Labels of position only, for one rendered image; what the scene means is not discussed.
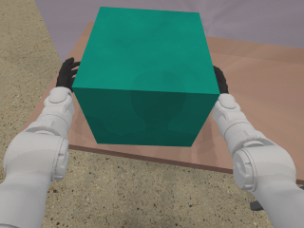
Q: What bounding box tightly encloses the robot left upper arm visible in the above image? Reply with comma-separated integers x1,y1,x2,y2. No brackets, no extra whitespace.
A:
0,131,69,228

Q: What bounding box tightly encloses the robot left forearm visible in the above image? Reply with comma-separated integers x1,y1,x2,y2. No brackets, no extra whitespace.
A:
3,86,75,176

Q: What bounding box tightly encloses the robot right upper arm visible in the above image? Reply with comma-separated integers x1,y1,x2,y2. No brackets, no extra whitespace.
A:
233,144,304,228

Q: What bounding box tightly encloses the carton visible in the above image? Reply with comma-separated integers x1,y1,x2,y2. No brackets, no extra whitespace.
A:
71,7,220,147

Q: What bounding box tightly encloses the robot left hand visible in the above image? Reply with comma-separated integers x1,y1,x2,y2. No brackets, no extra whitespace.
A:
56,57,81,93

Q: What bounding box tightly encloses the robot right hand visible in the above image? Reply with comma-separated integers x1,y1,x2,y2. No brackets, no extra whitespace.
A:
213,66,229,94

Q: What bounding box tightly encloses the table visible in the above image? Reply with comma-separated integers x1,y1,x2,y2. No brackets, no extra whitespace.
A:
20,21,304,211

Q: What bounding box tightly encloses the robot right forearm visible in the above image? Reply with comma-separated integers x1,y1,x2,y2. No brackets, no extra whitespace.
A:
212,93,296,181

